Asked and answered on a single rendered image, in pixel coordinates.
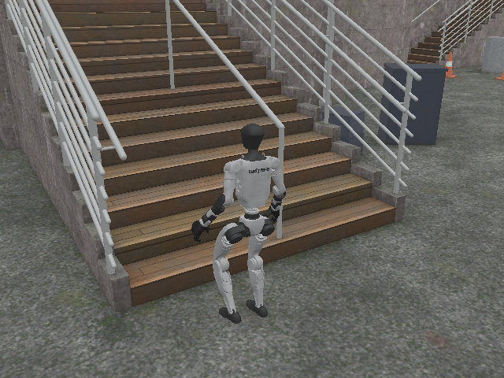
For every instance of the robot right forearm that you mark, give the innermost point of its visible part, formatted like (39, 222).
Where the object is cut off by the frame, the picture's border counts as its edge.
(277, 200)

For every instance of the left robot hand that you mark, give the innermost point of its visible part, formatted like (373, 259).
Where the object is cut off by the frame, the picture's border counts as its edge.
(197, 229)

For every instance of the robot right shin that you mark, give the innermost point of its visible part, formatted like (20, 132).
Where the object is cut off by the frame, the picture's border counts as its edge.
(257, 283)

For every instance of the robot left forearm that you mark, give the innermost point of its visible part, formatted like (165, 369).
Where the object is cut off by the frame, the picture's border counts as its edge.
(212, 213)

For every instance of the robot left upper arm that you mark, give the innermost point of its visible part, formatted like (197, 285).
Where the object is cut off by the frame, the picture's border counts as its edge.
(231, 169)

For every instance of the robot right upper arm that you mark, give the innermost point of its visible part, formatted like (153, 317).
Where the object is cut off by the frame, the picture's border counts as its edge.
(277, 176)

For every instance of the right robot hand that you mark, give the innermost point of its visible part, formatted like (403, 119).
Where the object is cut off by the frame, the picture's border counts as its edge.
(271, 211)

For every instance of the humanoid robot torso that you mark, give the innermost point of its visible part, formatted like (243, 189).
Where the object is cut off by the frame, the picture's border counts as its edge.
(252, 189)

